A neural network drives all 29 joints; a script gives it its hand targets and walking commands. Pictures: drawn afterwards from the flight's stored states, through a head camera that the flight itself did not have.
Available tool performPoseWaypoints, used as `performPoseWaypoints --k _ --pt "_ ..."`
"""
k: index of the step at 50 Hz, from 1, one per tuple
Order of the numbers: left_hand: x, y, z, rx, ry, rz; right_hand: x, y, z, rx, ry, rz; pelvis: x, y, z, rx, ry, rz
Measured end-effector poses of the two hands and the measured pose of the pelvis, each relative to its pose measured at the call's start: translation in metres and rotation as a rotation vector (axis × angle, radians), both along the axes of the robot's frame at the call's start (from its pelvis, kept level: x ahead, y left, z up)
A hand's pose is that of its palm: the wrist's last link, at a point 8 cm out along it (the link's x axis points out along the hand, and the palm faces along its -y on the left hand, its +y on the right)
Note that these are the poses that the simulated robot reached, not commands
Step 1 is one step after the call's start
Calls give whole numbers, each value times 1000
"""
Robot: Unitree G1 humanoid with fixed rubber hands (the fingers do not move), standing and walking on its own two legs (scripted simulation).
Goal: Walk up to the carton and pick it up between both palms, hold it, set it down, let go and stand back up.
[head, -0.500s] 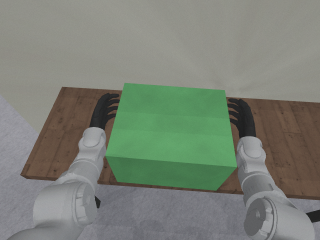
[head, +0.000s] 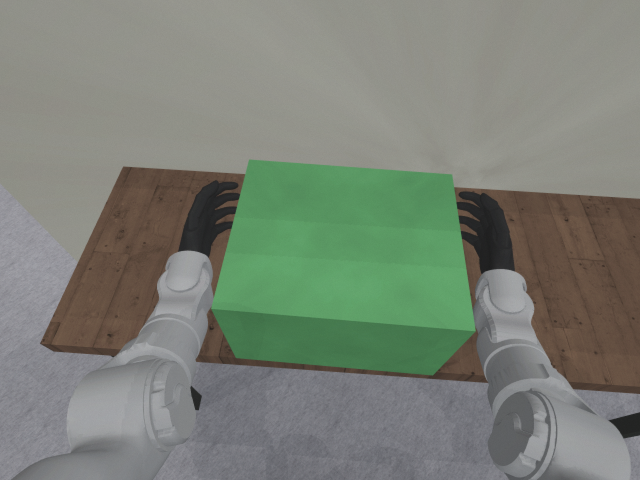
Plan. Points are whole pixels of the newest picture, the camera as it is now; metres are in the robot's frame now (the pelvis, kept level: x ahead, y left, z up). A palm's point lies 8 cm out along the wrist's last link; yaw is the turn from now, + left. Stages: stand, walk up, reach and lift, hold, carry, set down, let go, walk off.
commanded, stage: set down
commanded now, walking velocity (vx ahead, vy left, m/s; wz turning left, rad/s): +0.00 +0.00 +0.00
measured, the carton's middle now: (341, 268) +0.42 +0.02 -0.03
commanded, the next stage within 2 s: none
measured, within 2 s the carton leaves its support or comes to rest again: neither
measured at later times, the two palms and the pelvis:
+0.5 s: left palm (180, 235) +0.42 +0.24 +0.02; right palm (498, 254) +0.43 -0.19 +0.02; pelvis -0.01 +0.00 -0.04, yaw +0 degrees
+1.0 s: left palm (163, 273) +0.36 +0.25 +0.02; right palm (519, 294) +0.38 -0.21 +0.01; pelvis -0.04 -0.02 -0.03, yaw +1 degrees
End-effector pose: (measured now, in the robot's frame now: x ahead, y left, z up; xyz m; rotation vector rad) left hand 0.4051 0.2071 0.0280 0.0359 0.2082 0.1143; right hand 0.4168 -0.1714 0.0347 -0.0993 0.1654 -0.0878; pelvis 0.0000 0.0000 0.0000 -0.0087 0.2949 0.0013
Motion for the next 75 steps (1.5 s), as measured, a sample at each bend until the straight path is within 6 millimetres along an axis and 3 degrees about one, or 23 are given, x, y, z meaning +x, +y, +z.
performPoseWaypoints --k 12,23,29,34,43,54,66,75 --pt "2 3 -8 -5 48 32 4 -1 -4 10 60 18 -3 0 -5 -5 34 -13" --pt "14 26 -7 29 51 91 17 -8 -15 7 109 -7 -12 0 -32 -23 151 6" --pt "5 41 -18 45 55 96 16 -30 -22 -14 99 -24 -21 -3 -40 -21 175 7" --pt "-8 45 -30 49 63 91 11 -35 -27 4 86 4 -28 -5 -42 -18 189 5" --pt "-28 36 -27 28 46 61 -12 -30 -33 60 76 36 -40 -12 -39 -17 156 12" --pt "-54 43 -9 15 26 74 -48 -40 -16 55 76 20 -44 -17 -30 -3 31 24" --pt "-96 57 -14 8 33 80 -82 -41 -21 70 93 38 -37 -16 -16 -2 -66 39" --pt "-122 53 -15 2 31 64 -112 -44 -24 87 86 38 -26 -11 -5 3 -147 29"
